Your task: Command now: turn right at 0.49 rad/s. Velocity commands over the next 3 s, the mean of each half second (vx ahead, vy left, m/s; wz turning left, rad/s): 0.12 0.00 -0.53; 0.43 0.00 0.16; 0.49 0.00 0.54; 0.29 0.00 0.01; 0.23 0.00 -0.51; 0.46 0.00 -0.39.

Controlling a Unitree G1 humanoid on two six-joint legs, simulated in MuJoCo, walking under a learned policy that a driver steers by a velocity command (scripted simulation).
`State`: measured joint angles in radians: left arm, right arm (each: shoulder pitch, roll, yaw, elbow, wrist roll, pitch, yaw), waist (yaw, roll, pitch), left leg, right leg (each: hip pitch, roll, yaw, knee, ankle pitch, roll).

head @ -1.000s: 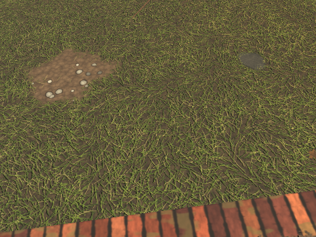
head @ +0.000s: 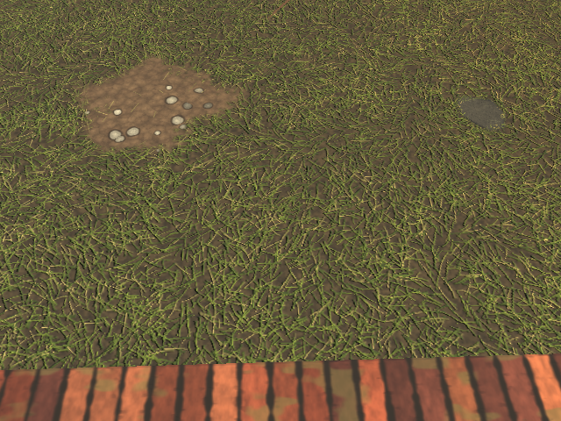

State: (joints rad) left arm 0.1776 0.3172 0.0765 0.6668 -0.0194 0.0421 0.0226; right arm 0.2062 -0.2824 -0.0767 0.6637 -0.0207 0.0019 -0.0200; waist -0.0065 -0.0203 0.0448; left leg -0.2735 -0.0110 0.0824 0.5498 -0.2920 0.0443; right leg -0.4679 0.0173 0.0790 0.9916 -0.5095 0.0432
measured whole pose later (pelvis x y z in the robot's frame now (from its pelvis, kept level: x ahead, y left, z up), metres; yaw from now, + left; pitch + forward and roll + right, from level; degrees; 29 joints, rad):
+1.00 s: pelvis +0.26 -0.05 +0.02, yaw -8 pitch +2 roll +0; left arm 0.19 0.31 0.04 0.63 0.02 -0.10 -0.01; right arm 0.36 -0.26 -0.04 0.76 0.01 -0.06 0.01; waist -0.05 -0.04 0.03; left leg -0.13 -0.09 -0.10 0.31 -0.21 0.08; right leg -0.63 -0.07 0.06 0.90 -0.18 0.04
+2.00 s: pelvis +0.74 +0.00 -0.02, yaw +7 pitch +1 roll +1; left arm 0.23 0.30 0.06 0.81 -0.01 0.02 0.04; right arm 0.14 -0.24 -0.04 0.79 -0.03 -0.04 0.00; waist 0.02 -0.05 0.08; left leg -0.23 -0.01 0.13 0.38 -0.17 0.06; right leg -0.57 -0.08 0.04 0.98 -0.28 0.10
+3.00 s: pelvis +1.13 -0.07 -0.02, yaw -22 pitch +2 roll +2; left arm 0.17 0.29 0.05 0.65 -0.01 -0.06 0.00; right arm 0.35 -0.27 -0.06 0.90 0.01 -0.09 0.02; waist -0.08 -0.05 0.02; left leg -0.09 -0.05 0.03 0.26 -0.20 0.03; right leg -0.63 -0.10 0.05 0.84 -0.18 0.00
